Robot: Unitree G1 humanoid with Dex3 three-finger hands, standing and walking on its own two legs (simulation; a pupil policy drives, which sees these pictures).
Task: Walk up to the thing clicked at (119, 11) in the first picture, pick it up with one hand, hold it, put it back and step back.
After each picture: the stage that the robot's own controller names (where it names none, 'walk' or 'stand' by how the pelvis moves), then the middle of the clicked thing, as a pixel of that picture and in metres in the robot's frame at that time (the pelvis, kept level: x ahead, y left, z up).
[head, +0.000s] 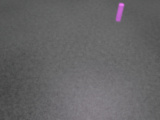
stand; (119, 12) +2.05 -0.57 -0.65
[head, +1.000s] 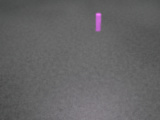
walk; (98, 22) +1.97 -0.10 -0.62
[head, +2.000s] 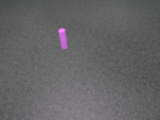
walk; (63, 39) +1.37 +0.27 -0.65
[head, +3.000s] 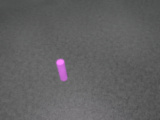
walk; (62, 70) +0.93 +0.26 -0.65
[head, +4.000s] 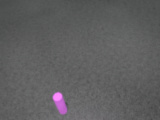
walk; (60, 104) +0.58 +0.25 -0.65
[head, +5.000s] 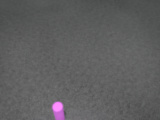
stand; (59, 113) +0.48 +0.18 -0.63
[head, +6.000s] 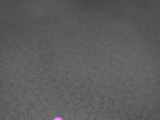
stand; out of the picture +0.42 +0.17 -0.65
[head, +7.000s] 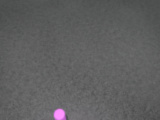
stand; (61, 119) +0.40 +0.15 -0.64
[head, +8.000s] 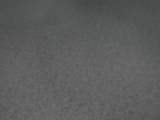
stand; out of the picture +0.36 +0.17 -0.65
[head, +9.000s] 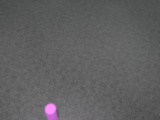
stand; (51, 114) +0.42 +0.17 -0.64
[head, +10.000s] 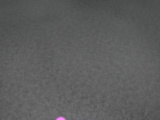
stand; out of the picture +0.41 +0.15 -0.65
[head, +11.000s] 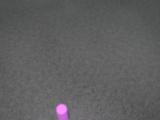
stand; (62, 115) +0.45 +0.14 -0.64
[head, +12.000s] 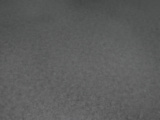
stand; out of the picture +0.39 +0.17 -0.65
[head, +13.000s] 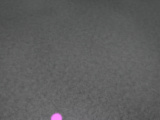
stand; out of the picture +0.40 +0.17 -0.65
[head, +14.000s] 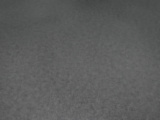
stand; out of the picture +0.37 +0.16 -0.66
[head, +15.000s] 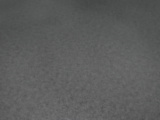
stand; out of the picture +0.38 +0.17 -0.66
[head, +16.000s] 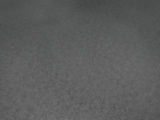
stand; out of the picture +0.38 +0.17 -0.66
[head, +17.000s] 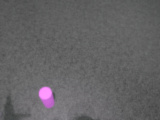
go down; (47, 98) +0.41 +0.17 -0.51
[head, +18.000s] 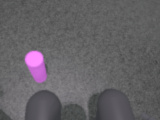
go down; (37, 68) +0.46 +0.19 -0.28
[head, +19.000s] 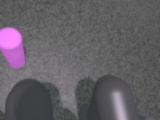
close in; (13, 51) +0.45 +0.21 -0.20
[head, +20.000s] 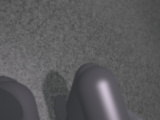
close; out of the picture +0.45 +0.24 -0.16
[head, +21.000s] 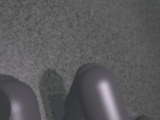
lift; out of the picture +0.42 +0.25 -0.16
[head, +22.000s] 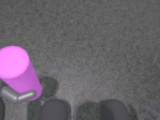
lift; (24, 79) +0.33 +0.19 +0.01
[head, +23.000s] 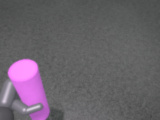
hold; (33, 95) +0.30 +0.17 +0.03
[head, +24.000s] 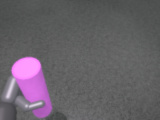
hold; (36, 92) +0.31 +0.16 +0.04
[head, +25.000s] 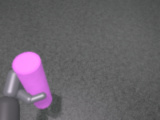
crouch; (36, 85) +0.34 +0.15 -0.01
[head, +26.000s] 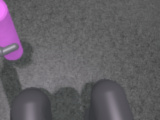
lower; (4, 36) +0.48 +0.20 -0.03
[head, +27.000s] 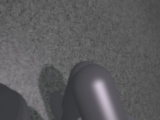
lower; out of the picture +0.46 +0.25 -0.16
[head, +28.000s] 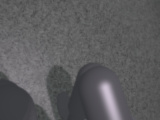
lower; out of the picture +0.44 +0.25 -0.16
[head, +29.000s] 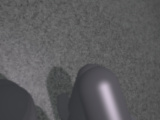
lower; out of the picture +0.43 +0.24 -0.17
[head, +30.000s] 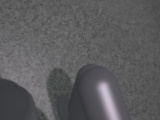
lower; out of the picture +0.44 +0.23 -0.15
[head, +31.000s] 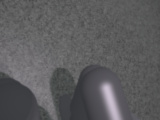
draw back; out of the picture +0.43 +0.23 -0.15
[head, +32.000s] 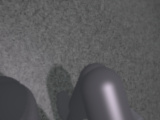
rise; out of the picture +0.43 +0.23 -0.17
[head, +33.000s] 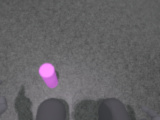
walk; (49, 77) +0.44 +0.17 -0.38
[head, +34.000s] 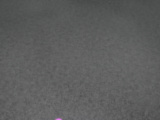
stand; out of the picture +0.38 +0.14 -0.59
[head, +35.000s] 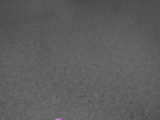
stand; out of the picture +0.39 +0.15 -0.60
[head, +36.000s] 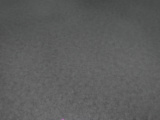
stand; out of the picture +0.39 +0.14 -0.64
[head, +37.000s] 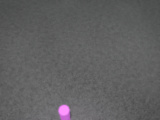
walk; (65, 115) +0.41 +0.11 -0.64
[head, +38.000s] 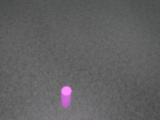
walk; (66, 97) +0.54 +0.08 -0.64
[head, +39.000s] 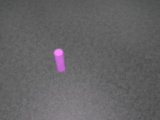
walk; (60, 61) +0.84 +0.22 -0.62
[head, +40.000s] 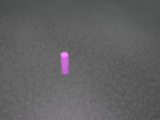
stand; (64, 63) +1.04 +0.17 -0.64
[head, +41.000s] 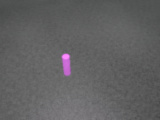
stand; (66, 65) +1.04 +0.16 -0.66
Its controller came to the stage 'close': yes
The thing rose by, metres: 0.69
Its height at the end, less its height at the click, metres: +0.00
